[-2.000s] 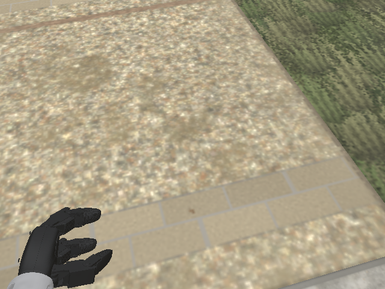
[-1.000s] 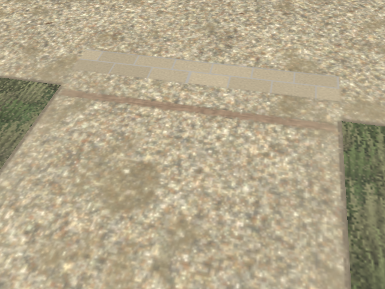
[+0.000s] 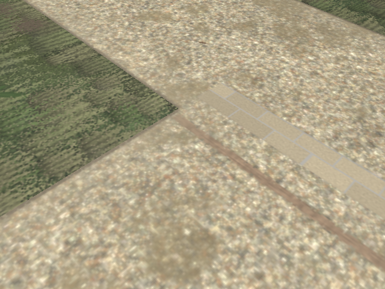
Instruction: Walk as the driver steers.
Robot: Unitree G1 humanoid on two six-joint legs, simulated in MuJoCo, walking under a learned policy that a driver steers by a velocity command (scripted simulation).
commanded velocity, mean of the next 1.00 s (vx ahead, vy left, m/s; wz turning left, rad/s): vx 0.94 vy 0.00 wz -0.53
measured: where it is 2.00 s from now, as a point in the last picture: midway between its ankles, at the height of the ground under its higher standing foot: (346, 143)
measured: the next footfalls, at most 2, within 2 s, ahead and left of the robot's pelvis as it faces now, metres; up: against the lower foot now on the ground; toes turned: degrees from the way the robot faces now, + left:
right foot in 0.26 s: +0.31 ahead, -0.17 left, +0.00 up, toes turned -13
left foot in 0.74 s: +0.79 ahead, -0.21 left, +0.00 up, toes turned -32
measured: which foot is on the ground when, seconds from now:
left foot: down 0.00-0.26, up 0.28-0.72, down 0.74-1.00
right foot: up 0.00-0.24, down 0.26-0.72, up 0.74-1.00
